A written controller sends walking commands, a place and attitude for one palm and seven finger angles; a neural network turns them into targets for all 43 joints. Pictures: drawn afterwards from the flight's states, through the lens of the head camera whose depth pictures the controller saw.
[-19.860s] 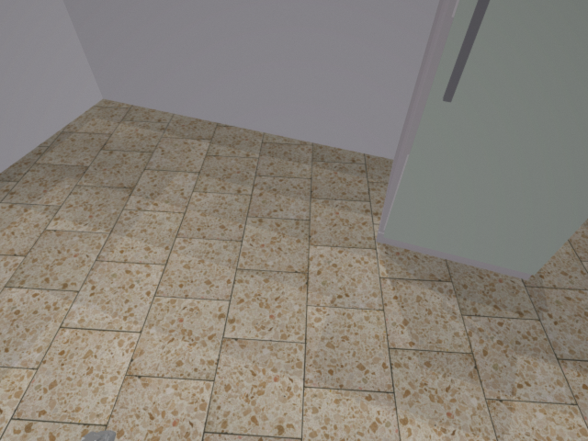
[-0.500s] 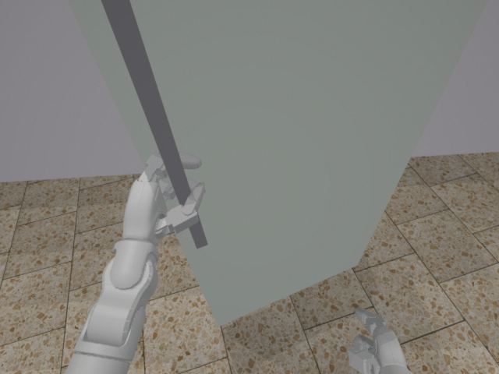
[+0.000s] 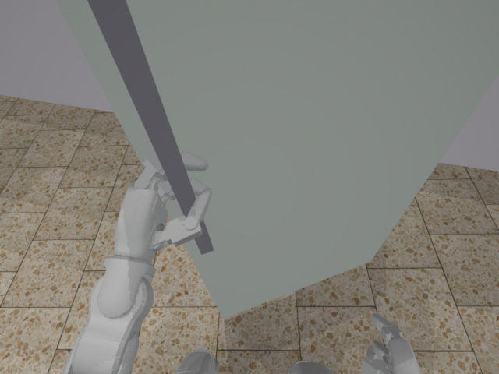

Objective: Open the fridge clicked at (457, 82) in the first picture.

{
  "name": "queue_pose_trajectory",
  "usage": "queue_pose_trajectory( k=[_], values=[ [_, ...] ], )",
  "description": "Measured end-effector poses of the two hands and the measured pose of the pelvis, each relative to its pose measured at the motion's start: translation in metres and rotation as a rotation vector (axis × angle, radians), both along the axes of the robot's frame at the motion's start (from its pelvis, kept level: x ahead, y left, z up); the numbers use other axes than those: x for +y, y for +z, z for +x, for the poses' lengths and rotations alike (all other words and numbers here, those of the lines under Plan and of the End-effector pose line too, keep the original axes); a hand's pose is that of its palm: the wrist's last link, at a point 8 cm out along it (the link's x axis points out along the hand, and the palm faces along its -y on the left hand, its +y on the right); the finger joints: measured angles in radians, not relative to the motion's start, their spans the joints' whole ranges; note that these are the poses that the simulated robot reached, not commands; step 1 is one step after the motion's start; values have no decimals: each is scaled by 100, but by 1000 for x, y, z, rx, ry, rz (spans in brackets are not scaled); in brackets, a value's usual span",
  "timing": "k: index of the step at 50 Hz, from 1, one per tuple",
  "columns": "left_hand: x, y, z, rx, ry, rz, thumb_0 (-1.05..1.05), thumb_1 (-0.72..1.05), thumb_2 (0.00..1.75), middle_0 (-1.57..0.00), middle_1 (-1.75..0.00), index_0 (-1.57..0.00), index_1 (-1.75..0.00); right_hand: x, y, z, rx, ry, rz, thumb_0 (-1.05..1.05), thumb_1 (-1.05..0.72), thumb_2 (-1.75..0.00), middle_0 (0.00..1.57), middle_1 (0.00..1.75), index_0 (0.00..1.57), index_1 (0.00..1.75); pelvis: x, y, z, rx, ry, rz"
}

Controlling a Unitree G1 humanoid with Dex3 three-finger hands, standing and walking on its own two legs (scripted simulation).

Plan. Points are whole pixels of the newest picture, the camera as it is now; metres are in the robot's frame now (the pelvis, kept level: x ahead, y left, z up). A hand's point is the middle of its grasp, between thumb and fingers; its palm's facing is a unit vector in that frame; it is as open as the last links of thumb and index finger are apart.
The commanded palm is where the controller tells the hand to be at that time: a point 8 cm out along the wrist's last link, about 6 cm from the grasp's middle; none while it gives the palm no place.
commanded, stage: walk backward, drawing the door open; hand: left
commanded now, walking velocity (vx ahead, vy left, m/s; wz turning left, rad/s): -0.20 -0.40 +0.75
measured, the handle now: (162, 132) +0.33 +0.08 +0.25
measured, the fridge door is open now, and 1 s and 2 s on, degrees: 35 61 61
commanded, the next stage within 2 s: stop walking and hold the door back in 0.94 s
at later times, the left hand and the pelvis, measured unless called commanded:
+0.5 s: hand (249, 278) +0.21 +0.00 +0.15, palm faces +0.49 -0.84 -0.25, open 6.6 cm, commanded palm +0.15 +0.03 +0.16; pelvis -0.02 -0.25 +0.01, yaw +26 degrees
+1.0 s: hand out of the picture +0.11 -0.11 +0.15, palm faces +0.88 -0.37 -0.28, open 6.6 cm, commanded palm +0.05 -0.12 +0.16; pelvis +0.07 -0.48 +0.00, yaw +49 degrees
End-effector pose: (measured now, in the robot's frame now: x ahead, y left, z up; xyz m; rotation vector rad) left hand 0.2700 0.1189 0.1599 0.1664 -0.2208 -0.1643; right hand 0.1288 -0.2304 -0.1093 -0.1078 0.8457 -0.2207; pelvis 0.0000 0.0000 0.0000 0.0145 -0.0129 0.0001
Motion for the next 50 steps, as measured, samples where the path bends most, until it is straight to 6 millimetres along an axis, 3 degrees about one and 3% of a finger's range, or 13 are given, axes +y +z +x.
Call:
queue_pose_trajectory(
  k=[6,9,15,22,30,36,43,50],
  values=[
    [-17,1,-31,15,80,-7,-3,61,77,-45,-140,-31,-139,-27,12,28,-25,133,-50,1,-90,-90,20,30,20,29,-38,7,-11,10,147,25],
    [-24,-3,-42,-40,114,-23,-4,60,78,-47,-140,-29,-137,-36,12,47,-106,213,-63,1,-90,-90,20,30,20,29,-59,-6,-17,33,194,13],
    [-41,-2,-65,-37,288,33,-6,60,79,-49,-141,-25,-137,-57,10,67,-69,413,3,1,-90,-90,20,30,20,30,-128,3,-30,-1,292,2],
    [-72,0,-94,-9,586,65,-6,62,82,-47,-140,-24,-139,-108,-8,97,-40,513,85,1,-90,-90,21,30,21,30,-217,-2,-20,-17,408,-22],
    [-112,4,-134,51,781,62,-3,65,81,-46,-140,-23,-140,-169,14,125,-31,614,-10,1,-90,-90,20,30,20,29,-289,14,-8,27,561,42],
    [-142,0,-162,-39,876,39,-1,65,82,-45,-140,-25,-140,-200,24,141,-88,712,-62,1,-90,-90,20,30,20,29,-340,3,-2,33,645,15],
    [-183,4,-192,19,1050,61,-1,66,82,-45,-140,-26,-138,-235,25,155,7,875,-48,1,-90,-90,20,30,20,30,-407,18,27,-16,759,-46],
    [-229,4,-215,27,1307,115,-4,64,82,-45,-140,-25,-134,-276,-2,205,25,955,9,1,-90,-90,21,30,21,30,-477,1,69,-27,859,-53]
  ],
)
